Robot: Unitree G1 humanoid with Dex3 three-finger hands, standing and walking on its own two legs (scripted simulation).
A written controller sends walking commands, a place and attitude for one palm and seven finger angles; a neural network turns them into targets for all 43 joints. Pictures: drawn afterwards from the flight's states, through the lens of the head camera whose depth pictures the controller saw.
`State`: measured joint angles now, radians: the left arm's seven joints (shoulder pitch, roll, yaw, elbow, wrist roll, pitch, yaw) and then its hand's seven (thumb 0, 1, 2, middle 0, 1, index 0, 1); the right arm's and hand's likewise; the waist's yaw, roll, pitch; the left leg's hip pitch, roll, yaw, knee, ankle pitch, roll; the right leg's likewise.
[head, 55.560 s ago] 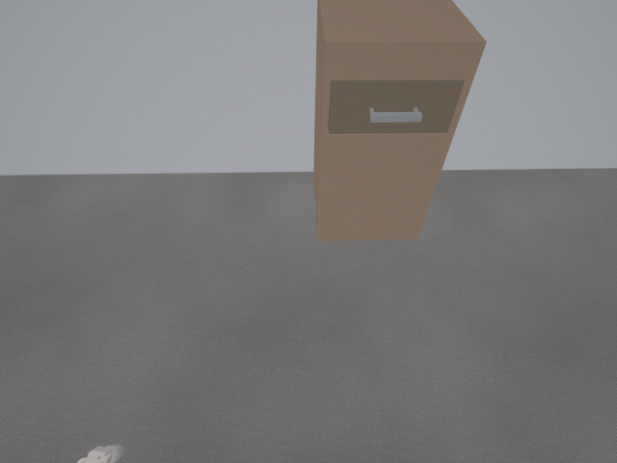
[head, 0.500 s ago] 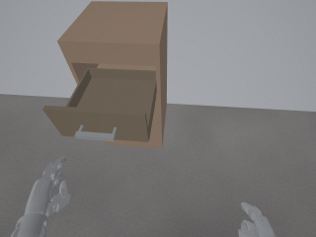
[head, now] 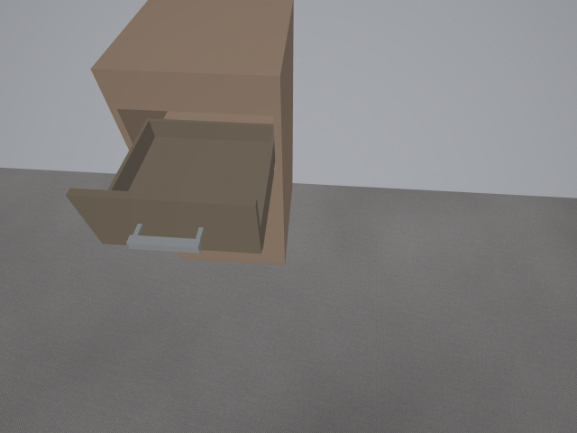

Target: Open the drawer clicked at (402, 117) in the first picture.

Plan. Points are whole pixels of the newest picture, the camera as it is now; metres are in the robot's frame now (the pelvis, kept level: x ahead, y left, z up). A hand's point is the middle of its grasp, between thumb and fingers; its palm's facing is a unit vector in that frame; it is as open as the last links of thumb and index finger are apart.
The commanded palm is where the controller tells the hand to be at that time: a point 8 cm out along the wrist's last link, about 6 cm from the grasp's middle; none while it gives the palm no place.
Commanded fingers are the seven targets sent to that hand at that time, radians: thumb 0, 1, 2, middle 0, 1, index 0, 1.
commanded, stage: let the arm hang, fingers relaxed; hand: left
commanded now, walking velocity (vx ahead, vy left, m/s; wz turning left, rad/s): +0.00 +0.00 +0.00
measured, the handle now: (167, 236) +0.50 +0.30 -0.14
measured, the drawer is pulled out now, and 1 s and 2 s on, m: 0.29 0.29 0.29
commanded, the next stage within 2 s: look to check the result in 0.48 s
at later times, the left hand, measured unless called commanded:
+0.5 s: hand out of the picture +0.00 +0.16 -0.18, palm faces +0.03 -0.98 -0.19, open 7.4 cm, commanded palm none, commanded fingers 0.00 0.90 0.90 -0.20 -0.30 -0.20 -0.30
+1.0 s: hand out of the picture +0.01 +0.15 -0.17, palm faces +0.03 -0.98 -0.20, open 7.4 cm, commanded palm none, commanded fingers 0.00 0.90 0.90 -0.20 -0.30 -0.20 -0.30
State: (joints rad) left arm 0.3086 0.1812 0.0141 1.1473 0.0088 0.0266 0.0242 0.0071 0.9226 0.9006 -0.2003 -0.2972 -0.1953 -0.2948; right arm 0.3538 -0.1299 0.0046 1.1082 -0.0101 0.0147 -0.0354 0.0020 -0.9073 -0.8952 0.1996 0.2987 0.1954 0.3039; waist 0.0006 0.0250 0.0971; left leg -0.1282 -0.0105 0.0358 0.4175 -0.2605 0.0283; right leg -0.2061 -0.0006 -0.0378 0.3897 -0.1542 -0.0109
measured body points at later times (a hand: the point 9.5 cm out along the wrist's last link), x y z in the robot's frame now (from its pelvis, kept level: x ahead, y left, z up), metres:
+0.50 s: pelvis +0.00 -0.01 +0.00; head +0.02 -0.02 +0.45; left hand +0.00 +0.21 -0.16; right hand -0.03 -0.22 -0.17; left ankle -0.02 +0.10 -0.74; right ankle +0.04 -0.11 -0.74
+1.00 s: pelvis +0.01 -0.02 +0.00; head +0.03 -0.03 +0.45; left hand +0.01 +0.20 -0.16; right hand -0.02 -0.22 -0.17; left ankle -0.02 +0.10 -0.74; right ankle +0.04 -0.11 -0.74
